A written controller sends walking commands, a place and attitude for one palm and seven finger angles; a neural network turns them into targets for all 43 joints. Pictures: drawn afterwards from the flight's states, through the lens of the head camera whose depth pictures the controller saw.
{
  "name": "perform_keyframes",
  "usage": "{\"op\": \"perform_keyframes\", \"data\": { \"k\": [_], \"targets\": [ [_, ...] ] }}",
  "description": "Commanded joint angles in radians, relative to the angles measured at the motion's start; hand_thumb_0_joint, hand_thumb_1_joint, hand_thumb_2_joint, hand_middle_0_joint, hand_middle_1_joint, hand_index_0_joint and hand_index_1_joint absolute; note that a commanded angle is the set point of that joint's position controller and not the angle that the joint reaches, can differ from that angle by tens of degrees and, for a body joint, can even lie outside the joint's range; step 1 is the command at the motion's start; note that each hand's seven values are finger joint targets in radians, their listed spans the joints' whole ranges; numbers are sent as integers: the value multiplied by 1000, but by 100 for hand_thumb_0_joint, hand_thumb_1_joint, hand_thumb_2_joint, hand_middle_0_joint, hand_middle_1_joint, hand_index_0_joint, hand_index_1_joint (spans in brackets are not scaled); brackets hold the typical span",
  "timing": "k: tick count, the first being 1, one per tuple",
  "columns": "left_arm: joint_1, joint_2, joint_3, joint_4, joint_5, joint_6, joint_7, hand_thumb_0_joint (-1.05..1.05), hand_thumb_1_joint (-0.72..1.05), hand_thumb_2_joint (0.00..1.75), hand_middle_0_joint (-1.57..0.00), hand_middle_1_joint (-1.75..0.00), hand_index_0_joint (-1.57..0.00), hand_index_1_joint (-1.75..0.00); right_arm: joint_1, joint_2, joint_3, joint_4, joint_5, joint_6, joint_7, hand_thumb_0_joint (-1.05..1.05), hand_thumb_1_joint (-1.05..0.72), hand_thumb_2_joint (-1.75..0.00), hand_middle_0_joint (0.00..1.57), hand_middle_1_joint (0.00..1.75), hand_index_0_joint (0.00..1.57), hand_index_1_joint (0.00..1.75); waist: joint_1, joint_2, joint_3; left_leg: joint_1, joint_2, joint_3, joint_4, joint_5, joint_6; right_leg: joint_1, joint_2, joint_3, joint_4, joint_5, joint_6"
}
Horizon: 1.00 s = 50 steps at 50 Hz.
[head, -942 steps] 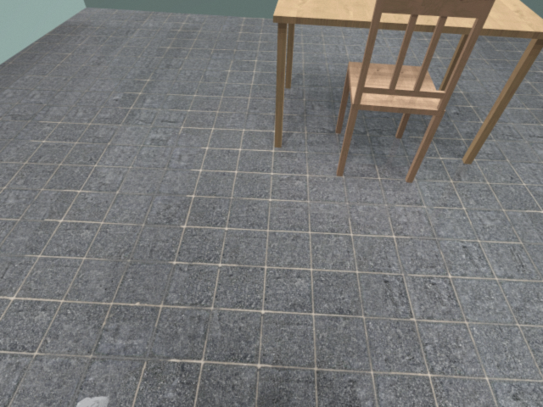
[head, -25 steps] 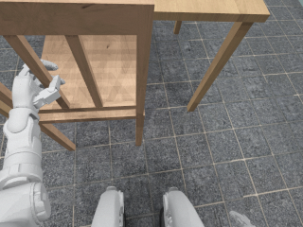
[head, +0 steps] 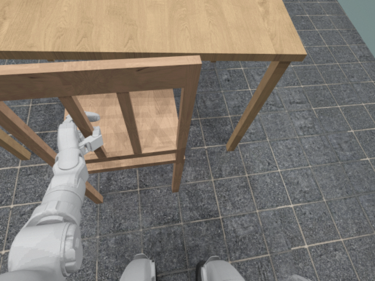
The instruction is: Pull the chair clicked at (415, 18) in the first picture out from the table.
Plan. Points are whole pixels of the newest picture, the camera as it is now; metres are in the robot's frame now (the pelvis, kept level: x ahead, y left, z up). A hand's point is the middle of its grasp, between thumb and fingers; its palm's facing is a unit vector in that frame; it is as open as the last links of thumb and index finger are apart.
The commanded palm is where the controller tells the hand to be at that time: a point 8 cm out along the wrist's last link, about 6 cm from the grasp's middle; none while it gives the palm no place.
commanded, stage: step backward, pulling the chair out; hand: left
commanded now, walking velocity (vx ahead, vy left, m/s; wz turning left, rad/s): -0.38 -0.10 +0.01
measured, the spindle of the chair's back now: (88, 131) +0.46 +0.22 -0.06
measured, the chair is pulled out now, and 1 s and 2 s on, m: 0.03 0.14 0.14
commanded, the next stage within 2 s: none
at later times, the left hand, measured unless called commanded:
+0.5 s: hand (122, 174) +0.35 +0.13 -0.05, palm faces +0.09 -0.97 -0.21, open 5.2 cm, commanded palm +0.33 +0.17 -0.04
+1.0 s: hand (126, 183) +0.32 +0.12 -0.04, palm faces +0.06 -0.98 -0.21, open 5.2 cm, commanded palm +0.32 +0.17 -0.04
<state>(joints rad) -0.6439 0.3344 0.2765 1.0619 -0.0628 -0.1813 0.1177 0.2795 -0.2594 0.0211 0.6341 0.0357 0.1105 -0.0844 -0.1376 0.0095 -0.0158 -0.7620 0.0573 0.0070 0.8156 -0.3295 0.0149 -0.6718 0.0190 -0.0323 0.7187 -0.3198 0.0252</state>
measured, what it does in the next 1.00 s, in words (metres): shifts its weight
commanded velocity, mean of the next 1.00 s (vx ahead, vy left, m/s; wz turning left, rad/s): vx -0.38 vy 0.03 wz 0.04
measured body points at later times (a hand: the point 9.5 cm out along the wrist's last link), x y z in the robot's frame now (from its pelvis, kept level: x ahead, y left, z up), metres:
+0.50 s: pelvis -0.06 -0.02 +0.01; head +0.04 -0.03 +0.44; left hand +0.34 +0.18 -0.03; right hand +0.00 -0.29 -0.13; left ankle +0.03 +0.10 -0.70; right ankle +0.01 -0.14 -0.70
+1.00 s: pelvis -0.07 -0.02 +0.00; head +0.02 -0.03 +0.44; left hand +0.32 +0.17 -0.03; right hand +0.00 -0.29 -0.13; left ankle +0.03 +0.10 -0.70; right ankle +0.01 -0.14 -0.70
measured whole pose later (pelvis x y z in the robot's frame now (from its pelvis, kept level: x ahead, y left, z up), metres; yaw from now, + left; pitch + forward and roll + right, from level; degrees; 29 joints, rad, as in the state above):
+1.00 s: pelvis -0.07 -0.02 +0.00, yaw +0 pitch +7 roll -1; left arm -0.60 0.21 0.07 1.13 -0.07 -0.20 0.13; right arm 0.20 -0.25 0.01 0.78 0.06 -0.01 -0.14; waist -0.09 0.04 0.09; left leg -0.63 0.05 0.03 0.70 -0.18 0.00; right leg -0.60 0.01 -0.01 0.70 -0.22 0.00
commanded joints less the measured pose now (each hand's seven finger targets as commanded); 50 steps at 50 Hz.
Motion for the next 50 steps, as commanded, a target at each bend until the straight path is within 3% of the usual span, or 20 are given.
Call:
{"op": "perform_keyframes", "data": {
  "k": [1, 6, 8, 10, 13, 17, 18, 22, 23, 24, 26, 28, 32, 33, 35, 37, 41, 44, 48, 50],
  "targets": [
    [-277, 216, -71, -198, 64, -24, 16, 0, 90, 90, -50, -145, -50, -145, 100, -163, -79, -32, -13, -17, -8, 0, -90, -90, 20, 30, 20, 30, 41, 323, -520, 588, 90, -116, -96, 747, -18, 90, 1, 10, -43, 314, -5],
    [-226, 182, -91, -225, 49, -37, 4, 0, 90, 90, -50, -145, -50, -145, 56, -163, -89, -32, -15, -28, -11, 0, -90, -90, 20, 30, 20, 30, 54, 284, -500, 560, 118, -138, -166, 643, -1, 126, 17, 10, -33, 195, -9],
    [-206, 198, -78, -223, 50, -38, 6, 0, 90, 90, -50, -145, -50, -145, 48, -170, -94, -30, -13, -32, -17, 0, -90, -90, 20, 30, 20, 30, 55, 257, -490, 526, 117, -135, -176, 581, 7, 146, 18, 15, -38, 194, -10],
    [-238, 174, -106, -225, 46, -40, 7, 0, 90, 90, -50, -145, -50, -145, 37, -164, -90, -25, -8, -35, -20, 0, -90, -90, 20, 30, 20, 30, 45, 225, -462, 477, 118, -125, -186, 497, 9, 171, 9, 21, -52, 201, -8],
    [-268, 201, -100, -207, 47, -48, 15, 0, 90, 90, -50, -145, -50, -145, 38, -167, -91, -3, -1, -45, -33, 0, -90, -90, 20, 30, 20, 30, 35, 168, -454, 425, 102, -104, -187, 392, 10, 195, -6, 38, -82, 223, -5],
    [-302, 180, -134, -179, 47, -61, 25, 0, 90, 90, -50, -145, -50, -145, 30, -153, -83, 25, 10, -62, -40, 0, -90, -90, 20, 30, 20, 30, 28, 139, -448, 402, 76, -70, -184, 286, 1, 210, -38, 57, -117, 215, 0],
    [-298, 206, -118, -164, 49, -60, 31, 0, 90, 90, -50, -145, -50, -145, 31, -162, -85, 29, 14, -65, -45, 0, -90, -90, 20, 30, 20, 30, 28, 133, -435, 398, 70, -67, -186, 251, 2, 201, -43, 64, -126, 194, 0],
    [-326, 180, -155, -161, 44, -67, 38, 0, 90, 90, -50, -145, -50, -145, 7, -144, -74, 38, 24, -79, -48, 0, -90, -90, 20, 30, 20, 30, 31, 75, -419, 363, 39, -40, -185, 130, -5, 231, -87, 97, -173, 118, 0],
    [-328, 210, -133, -156, 45, -67, 45, 0, 90, 90, -50, -145, -50, -145, 10, -154, -77, 40, 26, -81, -53, 0, -90, -90, 20, 30, 20, 30, 29, 63, -416, 369, 32, -36, -182, 105, -6, 222, -96, 108, -186, 99, -1],
    [-330, 190, -157, -155, 46, -67, 45, 0, 90, 90, -50, -145, -50, -145, -1, -149, -72, 39, 27, -83, -54, 0, -90, -90, 20, 30, 20, 30, 33, 79, -402, 363, 30, -36, -193, 81, -9, 225, -107, 105, -192, 73, -2],
    [-346, 172, -173, -156, 38, -71, 48, 0, 90, 90, -50, -145, -50, -145, -16, -145, -68, 38, 32, -90, -56, 0, -90, -90, 20, 30, 20, 30, 33, 40, -374, 370, 20, -29, -192, 25, -8, 209, -120, 117, -226, 11, -4],
    [-342, 188, -160, -142, 37, -71, 54, 0, 90, 90, -50, -145, -50, -145, -20, -153, -70, 42, 33, -97, -61, 0, -90, -90, 20, 30, 20, 30, 33, 21, -363, 387, 13, -29, -194, 6, -10, 196, -125, 122, -250, -26, -5],
    [-351, 135, -201, -149, 28, -74, 51, 0, 90, 90, -50, -145, -50, -145, -31, -150, -65, 46, 35, -112, -62, 0, -90, -90, 20, 30, 20, 30, 42, 23, -362, 402, 27, -46, -235, 17, -5, 218, -113, 98, -236, -42, -3],
    [-341, 152, -184, -138, 28, -74, 54, 0, 90, 90, -50, -145, -50, -145, -28, -163, -70, 49, 36, -115, -66, 0, -90, -90, 20, 30, 20, 30, 44, 40, -360, 411, 35, -61, -245, 27, -1, 206, -99, 90, -226, -44, -3],
    [-350, 108, -219, -152, 21, -75, 47, 0, 90, 90, -50, -145, -50, -145, -33, -157, -66, 50, 36, -123, -65, 0, -90, -90, 20, 30, 20, 30, 52, 81, -374, 408, 59, -87, -274, 60, 9, 226, -74, 71, -178, -18, 0],
    [-352, 103, -217, -156, 19, -80, 44, 0, 90, 90, -50, -145, -50, -145, -35, -158, -69, 49, 33, -130, -67, 0, -90, -90, 20, 30, 20, 30, 56, 108, -374, 409, 73, -102, -284, 73, 14, 221, -59, 65, -151, -19, -2],
    [-355, 87, -224, -156, 18, -81, 35, 0, 90, 90, -50, -145, -50, -145, -32, -157, -71, 53, 28, -141, -68, 0, -90, -90, 20, 30, 20, 30, 60, 129, -372, 402, 93, -117, -284, 95, 18, 223, -47, 59, -114, -3, -7],
    [-356, 100, -212, -151, 21, -79, 33, 0, 90, 90, -50, -145, -50, -145, -25, -159, -75, 59, 24, -148, -69, 0, -90, -90, 20, 30, 20, 30, 60, 129, -374, 400, 99, -118, -268, 125, 18, 223, -46, 63, -103, 21, -8],
    [-357, 124, -189, -134, 27, -81, 33, 0, 90, 90, -50, -145, -50, -145, -18, -155, -76, 64, 21, -157, -70, 0, -90, -90, 20, 30, 20, 30, 56, 66, -381, 388, 81, -97, -232, 124, 9, 223, -63, 81, -128, 29, -7],
    [-366, 117, -198, -136, 29, -84, 31, 0, 90, 90, -50, -145, -50, -145, -16, -148, -73, 67, 21, -160, -68, 0, -90, -90, 20, 30, 20, 30, 56, 65, -381, 387, 77, -87, -223, 126, 3, 219, -74, 87, -133, 39, -6]
  ]
}}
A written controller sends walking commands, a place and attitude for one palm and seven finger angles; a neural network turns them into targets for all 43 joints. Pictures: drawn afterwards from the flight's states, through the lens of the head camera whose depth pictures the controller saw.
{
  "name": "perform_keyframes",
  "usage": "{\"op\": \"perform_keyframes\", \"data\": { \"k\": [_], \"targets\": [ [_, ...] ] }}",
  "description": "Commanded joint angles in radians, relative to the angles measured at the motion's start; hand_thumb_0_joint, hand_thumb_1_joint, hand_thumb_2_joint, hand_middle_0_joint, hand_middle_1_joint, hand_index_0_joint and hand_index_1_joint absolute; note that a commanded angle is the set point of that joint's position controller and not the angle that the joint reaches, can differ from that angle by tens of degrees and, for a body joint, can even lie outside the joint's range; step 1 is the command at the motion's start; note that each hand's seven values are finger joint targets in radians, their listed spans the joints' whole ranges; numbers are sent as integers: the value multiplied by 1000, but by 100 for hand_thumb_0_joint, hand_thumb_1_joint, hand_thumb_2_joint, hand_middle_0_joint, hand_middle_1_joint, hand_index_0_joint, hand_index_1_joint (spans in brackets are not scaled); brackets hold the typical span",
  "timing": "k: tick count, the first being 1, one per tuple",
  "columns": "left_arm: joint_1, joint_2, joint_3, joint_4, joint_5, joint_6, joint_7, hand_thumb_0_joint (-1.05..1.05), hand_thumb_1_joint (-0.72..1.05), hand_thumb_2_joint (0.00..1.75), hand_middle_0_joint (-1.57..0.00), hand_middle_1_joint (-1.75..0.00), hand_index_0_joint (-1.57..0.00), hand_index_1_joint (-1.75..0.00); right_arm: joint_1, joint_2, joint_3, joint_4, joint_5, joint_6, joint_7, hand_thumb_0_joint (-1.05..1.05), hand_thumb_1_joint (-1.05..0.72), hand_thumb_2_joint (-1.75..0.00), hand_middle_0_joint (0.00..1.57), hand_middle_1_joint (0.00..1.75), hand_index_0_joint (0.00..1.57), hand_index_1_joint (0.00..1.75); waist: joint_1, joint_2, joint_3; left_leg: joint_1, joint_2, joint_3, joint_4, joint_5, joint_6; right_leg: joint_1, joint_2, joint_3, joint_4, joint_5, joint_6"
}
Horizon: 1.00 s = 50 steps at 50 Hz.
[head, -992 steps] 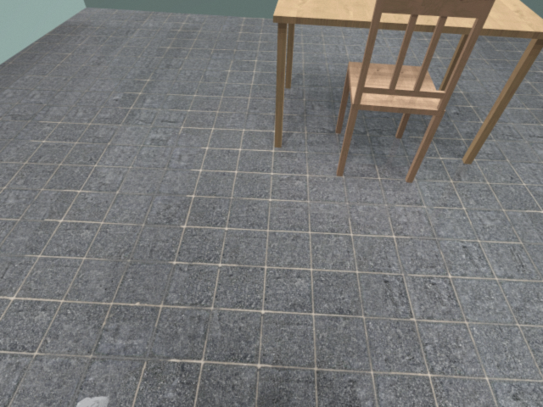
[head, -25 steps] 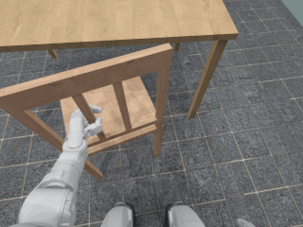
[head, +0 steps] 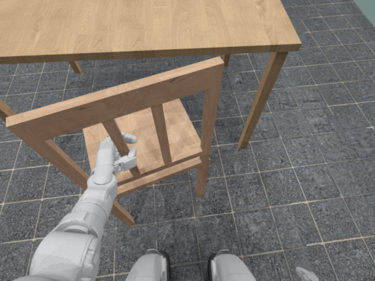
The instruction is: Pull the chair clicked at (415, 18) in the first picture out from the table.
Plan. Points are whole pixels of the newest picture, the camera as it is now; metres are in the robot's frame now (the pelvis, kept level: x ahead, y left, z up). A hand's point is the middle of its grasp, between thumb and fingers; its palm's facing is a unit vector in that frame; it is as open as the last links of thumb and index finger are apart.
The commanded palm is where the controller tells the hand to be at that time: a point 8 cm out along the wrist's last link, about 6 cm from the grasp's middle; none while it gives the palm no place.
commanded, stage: step backward, pulling the chair out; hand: left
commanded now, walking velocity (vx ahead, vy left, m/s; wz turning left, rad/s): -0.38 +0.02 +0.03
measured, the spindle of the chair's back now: (124, 151) +0.42 +0.16 -0.06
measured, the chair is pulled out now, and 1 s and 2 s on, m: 0.14 0.14 0.16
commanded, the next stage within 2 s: stop walking, hand still on the chair in 1.64 s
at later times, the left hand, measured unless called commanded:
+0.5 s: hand (131, 158) +0.39 +0.14 -0.05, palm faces +0.06 -0.98 -0.21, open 5.3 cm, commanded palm +0.40 +0.19 -0.04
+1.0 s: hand (131, 158) +0.39 +0.14 -0.05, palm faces +0.07 -0.97 -0.21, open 5.3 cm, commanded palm +0.39 +0.19 -0.04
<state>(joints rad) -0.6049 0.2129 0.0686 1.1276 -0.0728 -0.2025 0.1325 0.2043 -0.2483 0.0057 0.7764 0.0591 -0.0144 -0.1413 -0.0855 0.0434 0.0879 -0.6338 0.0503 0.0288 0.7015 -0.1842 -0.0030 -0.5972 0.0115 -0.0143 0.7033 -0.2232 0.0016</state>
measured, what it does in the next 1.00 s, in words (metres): stands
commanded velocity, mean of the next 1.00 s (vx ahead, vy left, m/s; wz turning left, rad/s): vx -0.38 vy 0.04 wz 0.02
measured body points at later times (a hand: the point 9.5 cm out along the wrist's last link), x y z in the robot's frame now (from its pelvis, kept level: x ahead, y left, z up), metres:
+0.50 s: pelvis +0.00 -0.01 +0.00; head +0.09 -0.02 +0.44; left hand +0.39 +0.19 -0.03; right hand +0.08 -0.28 -0.13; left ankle +0.10 +0.12 -0.71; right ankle +0.08 -0.12 -0.71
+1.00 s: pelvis +0.00 -0.01 +0.00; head +0.10 -0.02 +0.44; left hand +0.39 +0.19 -0.03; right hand +0.09 -0.28 -0.13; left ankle +0.10 +0.12 -0.71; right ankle +0.08 -0.12 -0.71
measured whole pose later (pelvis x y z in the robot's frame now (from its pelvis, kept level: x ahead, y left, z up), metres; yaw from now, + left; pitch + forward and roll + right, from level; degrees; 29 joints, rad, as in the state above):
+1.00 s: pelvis +0.00 -0.01 +0.00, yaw +1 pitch +5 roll -1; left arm -0.61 0.22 0.08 1.13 -0.07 -0.19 0.12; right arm 0.19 -0.25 0.00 0.78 0.06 -0.05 -0.14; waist -0.08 0.04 0.13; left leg -0.60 0.06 0.01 0.69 -0.18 -0.02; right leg -0.56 0.02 -0.03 0.69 -0.23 -0.01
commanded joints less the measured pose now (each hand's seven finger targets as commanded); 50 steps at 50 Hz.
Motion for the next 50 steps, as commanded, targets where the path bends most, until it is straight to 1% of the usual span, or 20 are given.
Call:
{"op": "perform_keyframes", "data": {
  "k": [1, 3, 6, 7, 8, 11, 16, 20, 23, 25, 28, 29, 34, 38, 40, 43, 44, 46, 48, 50],
  "targets": [
    [-412, 240, 8, -212, 38, -65, 16, 0, 90, 90, -50, -145, -50, -145, 56, -156, -56, -76, -2, -37, -10, 0, -90, -90, 20, 30, 20, 30, 3, 29, -488, 258, 79, -101, -100, -29, 20, 142, -73, 78, -125, -61, 18],
    [-402, 264, 29, -195, 41, -65, 21, 0, 90, 90, -50, -145, -50, -145, 61, -161, -59, -72, -2, -40, -12, 0, -90, -90, 20, 30, 20, 30, 2, -3, -489, 262, 68, -95, -86, -27, 16, 145, -85, 91, -145, -57, 15],
    [-415, 264, 20, -206, 43, -68, 22, 0, 90, 90, -50, -145, -50, -145, 62, -155, -55, -71, 1, -43, -10, 0, -90, -90, 20, 30, 20, 30, 2, -1, -489, 262, 54, -78, -71, -23, 7, 147, -108, 102, -159, -39, 13],
    [-414, 264, 22, -206, 44, -69, 23, 0, 90, 90, -50, -145, -50, -145, 63, -153, -54, -70, 1, -43, -9, 0, -90, -90, 20, 30, 20, 30, 0, -34, -494, 268, 46, -70, -63, -23, 4, 150, -115, 106, -171, -34, 15],
    [-405, 280, 34, -191, 42, -65, 26, 0, 90, 90, -50, -145, -50, -145, 66, -161, -57, -73, 3, -44, -12, 0, -90, -90, 20, 30, 20, 30, 0, -38, -482, 272, 40, -71, -59, -24, 3, 150, -122, 114, -184, -37, 10],
    [-414, 264, 17, -208, 42, -66, 24, 0, 90, 90, -50, -145, -50, -145, 60, -157, -53, -73, 4, -45, -11, 0, -90, -90, 20, 30, 20, 30, 2, -27, -483, 284, 42, -73, -74, -20, 2, 152, -123, 104, -186, -42, 13],
    [-417, 231, 1, -220, 33, -68, 17, 0, 90, 90, -50, -145, -50, -145, 53, -162, -54, -74, 4, -48, -12, 0, -90, -90, 20, 30, 20, 30, 12, 40, -496, 304, 90, -127, -133, 45, 27, 166, -64, 58, -116, -34, 26],
    [-416, 228, -1, -221, 28, -65, 11, 0, 90, 90, -50, -145, -50, -145, 52, -164, -57, -75, 1, -50, -13, 0, -90, -90, 20, 30, 20, 30, 17, 82, -484, 293, 108, -138, -140, 62, 33, 175, -54, 55, -93, -38, 21],
    [-403, 254, 17, -211, 28, -62, 13, 0, 90, 90, -50, -145, -50, -145, 52, -166, -59, -82, 2, -52, -14, 0, -90, -90, 20, 30, 20, 30, 14, 32, -464, 269, 83, -117, -122, -9, 22, 182, -76, 81, -144, -78, 12],
    [-400, 249, 8, -217, 29, -61, 12, 0, 90, 90, -50, -145, -50, -145, 51, -160, -56, -84, 3, -53, -12, 0, -90, -90, 20, 30, 20, 30, 15, 25, -456, 274, 72, -102, -111, -38, 14, 176, -95, 95, -167, -84, 7],
    [-397, 272, 25, -213, 32, -62, 16, 0, 90, 90, -50, -145, -50, -145, 60, -165, -60, -81, 4, -59, -14, 0, -90, -90, 20, 30, 20, 30, 9, -15, -467, 303, 49, -80, -75, -23, 1, 174, -124, 116, -203, -54, -1],
    [-403, 271, 23, -217, 34, -64, 17, 0, 90, 90, -50, -145, -50, -145, 62, -163, -58, -78, 3, -59, -12, 0, -90, -90, 20, 30, 20, 30, 11, -3, -470, 308, 51, -81, -80, -16, -2, 174, -132, 113, -199, -40, -3],
    [-406, 249, 9, -223, 30, -61, 14, 0, 90, 90, -50, -145, -50, -145, 56, -165, -56, -77, 3, -61, -12, 0, -90, -90, 20, 30, 20, 30, 17, 23, -480, 314, 86, -117, -120, 60, 14, 189, -90, 74, -148, -13, 16],
    [-407, 244, 14, -218, 27, -61, 11, 0, 90, 90, -50, -145, -50, -145, 52, -169, -58, -78, 2, -61, -13, 0, -90, -90, 20, 30, 20, 30, 19, 40, -478, 318, 103, -136, -136, 70, 25, 187, -67, 59, -121, -25, 18],
    [-422, 229, 3, -235, 26, -64, 5, 0, 90, 90, -50, -145, -50, -145, 49, -161, -56, -78, -2, -64, -9, 0, -90, -90, 20, 30, 20, 30, 22, 85, -483, 316, 119, -148, -146, 74, 31, 188, -58, 53, -92, -29, 17],
    [-410, 245, 22, -221, 26, -61, 5, 0, 90, 90, -50, -145, -50, -145, 48, -160, -59, -79, -2, -66, -9, 0, -90, -90, 20, 30, 20, 30, 20, 36, -483, 296, 111, -139, -128, 50, 32, 203, -65, 67, -106, -41, 15],
    [-412, 240, 14, -225, 25, -61, 4, 0, 90, 90, -50, -145, -50, -145, 52, -162, -58, -78, -1, -67, -8, 0, -90, -90, 20, 30, 20, 30, 22, 52, -477, 291, 109, -135, -123, 49, 27, 206, -75, 74, -112, -30, 8],
    [-420, 243, 13, -232, 28, -62, 4, 0, 90, 90, -50, -145, -50, -145, 52, -157, -58, -80, -1, -69, -5, 0, -90, -90, 20, 30, 20, 30, 20, 40, -479, 291, 91, -116, -102, 22, 16, 203, -95, 89, -138, -35, 3],
    [-402, 272, 34, -212, 29, -59, 10, 0, 90, 90, -50, -145, -50, -145, 59, -162, -61, -81, -1, -70, -7, 0, -90, -90, 20, 30, 20, 30, 16, -6, -468, 299, 71, -104, -77, 4, 8, 194, -120, 111, -175, -29, -5],
    [-413, 262, 23, -221, 31, -61, 9, 0, 90, 90, -50, -145, -50, -145, 62, -157, -58, -80, 1, -73, -4, 0, -90, -90, 20, 30, 20, 30, 13, -17, -476, 310, 60, -93, -68, -2, -1, 192, -141, 119, -187, -15, -10]
  ]
}}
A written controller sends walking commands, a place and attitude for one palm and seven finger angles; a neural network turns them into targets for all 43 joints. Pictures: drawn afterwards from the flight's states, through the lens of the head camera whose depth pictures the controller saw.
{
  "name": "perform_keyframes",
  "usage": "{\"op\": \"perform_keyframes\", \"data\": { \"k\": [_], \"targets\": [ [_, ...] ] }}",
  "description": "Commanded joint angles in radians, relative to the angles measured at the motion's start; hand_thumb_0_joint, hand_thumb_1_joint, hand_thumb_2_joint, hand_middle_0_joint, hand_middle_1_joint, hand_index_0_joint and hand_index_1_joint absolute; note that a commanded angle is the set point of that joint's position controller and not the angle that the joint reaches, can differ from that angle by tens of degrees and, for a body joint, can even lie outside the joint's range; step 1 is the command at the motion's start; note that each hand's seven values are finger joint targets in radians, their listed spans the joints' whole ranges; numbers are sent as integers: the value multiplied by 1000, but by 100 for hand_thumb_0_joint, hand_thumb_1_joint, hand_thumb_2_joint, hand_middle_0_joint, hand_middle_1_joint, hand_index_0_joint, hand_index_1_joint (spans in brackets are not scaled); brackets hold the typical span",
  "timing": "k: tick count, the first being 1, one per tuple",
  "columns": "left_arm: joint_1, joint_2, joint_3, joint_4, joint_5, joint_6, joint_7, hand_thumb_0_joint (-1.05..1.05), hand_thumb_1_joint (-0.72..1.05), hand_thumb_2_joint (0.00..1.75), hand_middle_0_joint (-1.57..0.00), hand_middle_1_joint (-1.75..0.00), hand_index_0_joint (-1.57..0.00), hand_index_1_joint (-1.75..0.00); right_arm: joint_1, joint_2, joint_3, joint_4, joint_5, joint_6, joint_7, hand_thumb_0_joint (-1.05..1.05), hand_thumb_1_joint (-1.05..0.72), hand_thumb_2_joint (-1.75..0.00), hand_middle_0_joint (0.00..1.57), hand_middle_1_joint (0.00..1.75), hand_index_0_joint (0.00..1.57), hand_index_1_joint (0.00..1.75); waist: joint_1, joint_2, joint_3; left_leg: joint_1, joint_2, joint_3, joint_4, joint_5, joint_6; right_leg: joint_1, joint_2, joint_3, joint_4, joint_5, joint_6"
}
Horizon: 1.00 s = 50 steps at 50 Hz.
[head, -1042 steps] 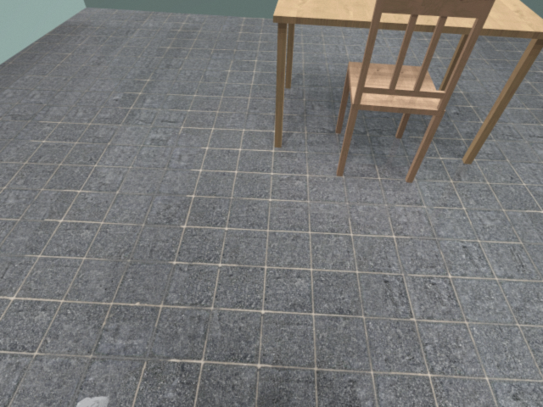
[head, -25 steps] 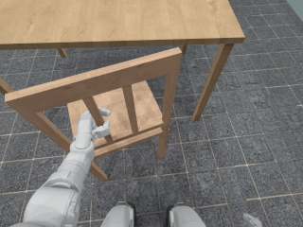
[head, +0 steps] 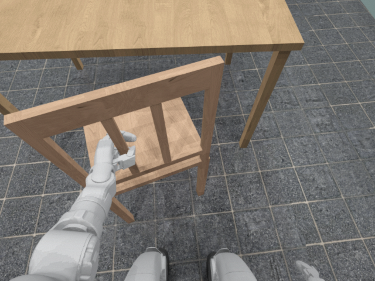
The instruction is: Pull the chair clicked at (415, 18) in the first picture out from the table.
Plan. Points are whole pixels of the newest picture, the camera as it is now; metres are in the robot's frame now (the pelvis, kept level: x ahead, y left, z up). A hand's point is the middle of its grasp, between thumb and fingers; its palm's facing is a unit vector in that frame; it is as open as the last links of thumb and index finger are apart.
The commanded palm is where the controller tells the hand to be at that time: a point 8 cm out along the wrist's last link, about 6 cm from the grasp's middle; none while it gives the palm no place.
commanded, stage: step backward, pulling the chair out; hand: left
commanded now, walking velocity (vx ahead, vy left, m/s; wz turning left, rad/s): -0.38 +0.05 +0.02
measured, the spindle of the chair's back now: (123, 149) +0.42 +0.16 -0.06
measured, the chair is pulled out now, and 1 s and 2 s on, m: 0.14 0.16 0.18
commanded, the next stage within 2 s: stop walking, hand still on the chair in 0.64 s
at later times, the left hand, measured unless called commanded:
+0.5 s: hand (130, 157) +0.39 +0.14 -0.05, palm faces +0.05 -0.98 -0.21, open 5.3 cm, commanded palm +0.39 +0.19 -0.04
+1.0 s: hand (130, 163) +0.38 +0.14 -0.05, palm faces +0.06 -0.98 -0.19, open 5.3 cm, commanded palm +0.36 +0.19 -0.03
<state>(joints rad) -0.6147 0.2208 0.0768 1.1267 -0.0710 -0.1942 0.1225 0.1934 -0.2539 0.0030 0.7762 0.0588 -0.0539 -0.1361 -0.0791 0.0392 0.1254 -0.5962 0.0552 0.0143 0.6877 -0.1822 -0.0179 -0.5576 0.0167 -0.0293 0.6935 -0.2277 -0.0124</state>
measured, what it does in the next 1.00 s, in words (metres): stands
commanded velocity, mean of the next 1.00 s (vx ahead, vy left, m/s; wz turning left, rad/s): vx -0.27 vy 0.03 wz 0.01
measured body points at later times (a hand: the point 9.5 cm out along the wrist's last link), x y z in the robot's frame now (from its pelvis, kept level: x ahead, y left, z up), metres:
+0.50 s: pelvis +0.00 +0.00 +0.00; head +0.10 -0.01 +0.44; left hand +0.39 +0.19 -0.03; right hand +0.08 -0.27 -0.13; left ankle +0.10 +0.13 -0.71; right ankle +0.08 -0.11 -0.71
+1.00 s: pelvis +0.02 +0.00 +0.01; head +0.10 -0.02 +0.45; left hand +0.37 +0.19 -0.03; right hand +0.12 -0.26 -0.12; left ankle +0.10 +0.13 -0.71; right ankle +0.08 -0.11 -0.71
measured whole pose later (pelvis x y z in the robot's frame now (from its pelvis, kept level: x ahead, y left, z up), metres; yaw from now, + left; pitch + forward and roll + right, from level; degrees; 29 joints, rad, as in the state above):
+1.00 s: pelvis +0.02 +0.00 +0.01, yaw +0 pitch +1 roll -1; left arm -0.45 0.18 0.04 0.89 -0.08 -0.08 0.11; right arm 0.21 -0.25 0.02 0.70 0.05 -0.02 -0.14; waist -0.05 0.04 0.18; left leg -0.47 0.06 0.01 0.65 -0.20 -0.02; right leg -0.42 0.02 -0.03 0.64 -0.24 -0.02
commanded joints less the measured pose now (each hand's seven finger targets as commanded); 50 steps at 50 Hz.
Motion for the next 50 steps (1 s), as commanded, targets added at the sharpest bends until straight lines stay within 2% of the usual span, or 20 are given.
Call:
{"op": "perform_keyframes", "data": {
  "k": [1, 3, 7, 10, 11, 13, 16, 18, 22, 23, 30, 33, 35, 37, 38, 40, 44, 47, 48, 50],
  "targets": [
    [-412, 257, 14, -225, 29, -72, 20, 0, 90, 90, -50, -145, -50, -145, 69, -152, -55, -80, 1, -34, -9, 0, -90, -90, 20, 30, 20, 30, 7, -2, -509, 277, 55, -78, -57, -3, 13, 148, -149, 135, -181, -13, 4],
    [-396, 271, 29, -209, 29, -68, 23, 0, 90, 90, -50, -145, -50, -145, 69, -160, -58, -82, 1, -35, -11, 0, -90, -90, 20, 30, 20, 30, 7, -22, -496, 281, 55, -83, -62, -1, 16, 146, -144, 126, -188, -25, 9],
    [-407, 248, 11, -235, 27, -68, 21, 0, 90, 90, -50, -145, -50, -145, 66, -155, -54, -83, 3, -35, -9, 0, -90, -90, 20, 30, 20, 30, 14, 8, -524, 285, 72, -95, -85, 54, 22, 185, -133, 112, -160, 13, 17],
    [-407, 233, 3, -238, 23, -64, 18, 0, 90, 90, -50, -145, -50, -145, 65, -162, -56, -84, 2, -34, -8, 0, -90, -90, 20, 30, 20, 30, 18, 61, -524, 296, 100, -128, -113, 107, 33, 190, -103, 82, -118, 29, 22],
    [-406, 224, 0, -238, 22, -62, 16, 0, 90, 90, -50, -145, -50, -145, 64, -158, -55, -84, 1, -34, -8, 0, -90, -90, 20, 30, 20, 30, 19, 55, -529, 294, 107, -136, -118, 123, 39, 197, -93, 78, -107, 30, 25],
    [-403, 234, 11, -228, 22, -61, 15, 0, 90, 90, -50, -145, -50, -145, 63, -165, -59, -85, -1, -35, -10, 0, -90, -90, 20, 30, 20, 30, 18, 72, -522, 286, 114, -146, -122, 121, 44, 198, -84, 74, -99, 15, 23],
    [-411, 219, -3, -242, 18, -60, 9, 0, 90, 90, -50, -145, -50, -145, 56, -156, -56, -90, -1, -35, -6, 0, -90, -90, 20, 30, 20, 30, 22, 82, -511, 260, 115, -141, -123, 67, 45, 211, -93, 87, -99, -28, 15],
    [-396, 248, 19, -228, 18, -59, 13, 0, 90, 90, -50, -145, -50, -145, 62, -165, -60, -92, -1, -37, -7, 0, -90, -90, 20, 30, 20, 30, 18, 56, -494, 254, 97, -131, -105, 18, 37, 201, -111, 105, -135, -46, 4],
    [-397, 241, 10, -239, 21, -64, 12, 0, 90, 90, -50, -145, -50, -145, 64, -155, -57, -94, 0, -45, -5, 0, -90, -90, 20, 30, 20, 30, 15, 13, -502, 290, 74, -106, -74, -5, 22, 180, -146, 129, -170, -33, -5],
    [-387, 254, 22, -226, 20, -62, 14, 0, 90, 90, -50, -145, -50, -145, 68, -164, -60, -94, 0, -46, -8, 0, -90, -90, 20, 30, 20, 30, 13, 6, -493, 296, 75, -112, -74, 0, 22, 173, -143, 121, -172, -29, -5],
    [-404, 224, 9, -257, 18, -63, 6, 0, 90, 90, -50, -145, -50, -145, 56, -156, -54, -93, -4, -47, -3, 0, -90, -90, 20, 30, 20, 30, 25, 73, -521, 287, 133, -159, -117, 129, 51, 233, -97, 85, -83, 37, 14],
    [-399, 245, 24, -241, 19, -59, 8, 0, 90, 90, -50, -145, -50, -145, 65, -162, -59, -91, -1, -46, -5, 0, -90, -90, 20, 30, 20, 30, 20, 36, -522, 288, 113, -139, -77, 125, 38, 240, -128, 111, -114, 83, 0],
    [-405, 247, 14, -253, 21, -60, 8, 0, 90, 90, -50, -145, -50, -145, 66, -154, -57, -93, -1, -45, -4, 0, -90, -90, 20, 30, 20, 30, 17, 31, -517, 291, 88, -114, -54, 71, 23, 225, -165, 139, -143, 84, -12],
    [-405, 249, 12, -253, 22, -62, 10, 0, 90, 90, -50, -145, -50, -145, 66, -152, -57, -94, 1, -46, -5, 0, -90, -90, 20, 30, 20, 30, 13, -10, -519, 307, 65, -98, -33, 31, 11, 215, -197, 162, -182, 78, -22],
    [-360, 269, 33, -424, 18, -68, 7, 0, 90, 90, -50, -145, -50, -145, 49, -153, -64, -149, -2, -41, -6, 0, -90, -90, 20, 30, 20, 30, 39, 11, -556, 344, 73, -122, -54, 31, 13, 265, -202, 172, -185, 84, -39],
    [-298, 203, -2, -453, 10, -38, -1, 0, 90, 90, -50, -145, -50, -145, 14, -133, -44, -177, -1, -28, -8, 0, -90, -90, 20, 30, 20, 30, 49, 63, -557, 353, 110, -140, -119, 27, 32, 289, -150, 121, -144, 20, -14],
    [-211, 184, 0, -475, 11, 17, -2, 0, 90, 90, -50, -145, -50, -145, -1, -140, -36, -202, -8, -11, -10, 0, -90, -90, 20, 30, 20, 30, 71, 119, -503, 286, 160, -194, -211, -45, 73, 343, -82, 75, -86, -105, 2],
    [-171, 155, -23, -500, 16, 39, -9, 0, 90, 90, -50, -145, -50, -145, 0, -130, -33, -207, -10, -8, -8, 0, -90, -90, 20, 30, 20, 30, 71, 80, -478, 317, 132, -151, -178, -55, 60, 348, -99, 95, -155, -81, -5],
    [-142, 173, -9, -487, 17, 49, -7, 0, 90, 90, -50, -145, -50, -145, 2, -137, -38, -204, -11, -8, -10, 0, -90, -90, 20, 30, 20, 30, 70, 54, -465, 331, 111, -133, -156, -70, 49, 335, -117, 125, -190, -79, -13],
    [-117, 148, -28, -502, 18, 57, -9, 0, 90, 90, -50, -145, -50, -145, 7, -128, -36, -201, -12, -7, -8, 0, -90, -90, 20, 30, 20, 30, 63, 13, -458, 377, 82, -100, -114, -47, 29, 314, -160, 164, -222, -16, -36]
  ]
}}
